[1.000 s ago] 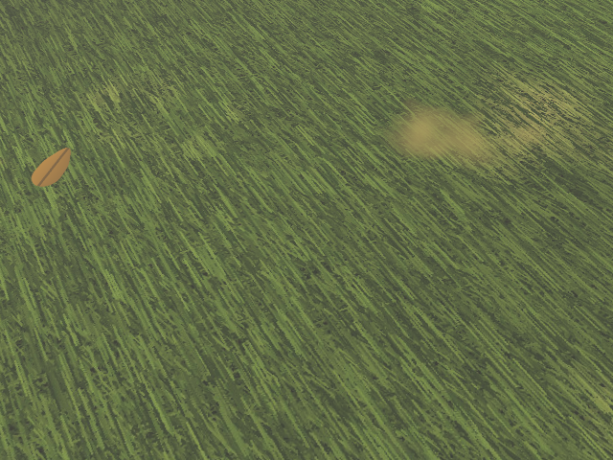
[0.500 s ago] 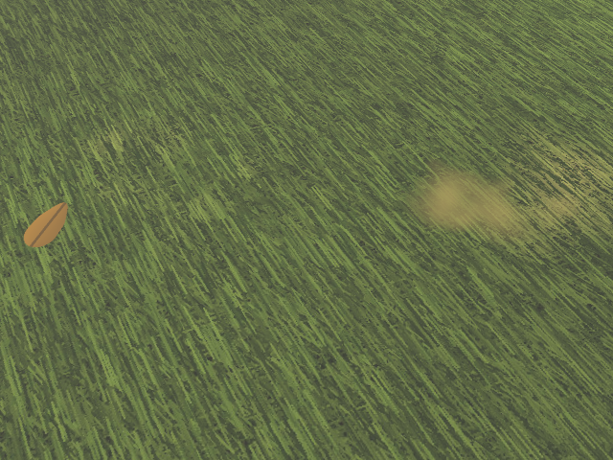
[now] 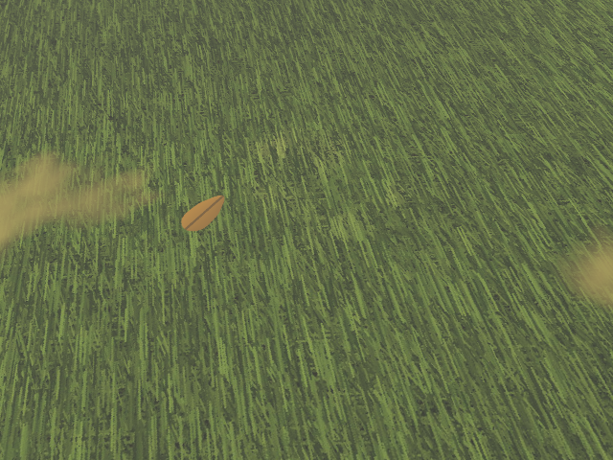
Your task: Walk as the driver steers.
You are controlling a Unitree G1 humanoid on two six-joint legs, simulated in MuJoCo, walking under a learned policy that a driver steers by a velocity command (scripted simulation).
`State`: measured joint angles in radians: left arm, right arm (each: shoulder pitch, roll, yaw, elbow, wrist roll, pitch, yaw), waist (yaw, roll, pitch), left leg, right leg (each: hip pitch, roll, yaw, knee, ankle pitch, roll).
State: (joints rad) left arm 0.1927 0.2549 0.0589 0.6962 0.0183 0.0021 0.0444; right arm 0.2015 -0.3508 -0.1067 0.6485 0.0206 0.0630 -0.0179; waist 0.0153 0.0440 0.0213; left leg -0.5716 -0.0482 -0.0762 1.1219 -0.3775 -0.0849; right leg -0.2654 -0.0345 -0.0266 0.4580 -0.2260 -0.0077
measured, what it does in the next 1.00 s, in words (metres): steps on the spot, turning left: left foot, then right foot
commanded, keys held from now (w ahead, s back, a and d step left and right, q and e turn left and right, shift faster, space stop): q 1.00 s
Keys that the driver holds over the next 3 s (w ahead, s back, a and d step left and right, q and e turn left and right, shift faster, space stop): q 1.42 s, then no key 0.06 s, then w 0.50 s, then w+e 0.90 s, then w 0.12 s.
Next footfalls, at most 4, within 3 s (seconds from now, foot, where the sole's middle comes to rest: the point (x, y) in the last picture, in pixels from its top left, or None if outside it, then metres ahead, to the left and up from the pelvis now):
0.22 left None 0.02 0.15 -0.78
0.66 right None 0.10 -0.06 -0.78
1.08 left None -0.07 0.15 -0.78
1.56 right None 0.10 0.01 -0.78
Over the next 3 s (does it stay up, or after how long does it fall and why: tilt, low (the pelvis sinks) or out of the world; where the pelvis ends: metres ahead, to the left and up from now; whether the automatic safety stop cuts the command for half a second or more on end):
stays up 0.39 0.61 -0.02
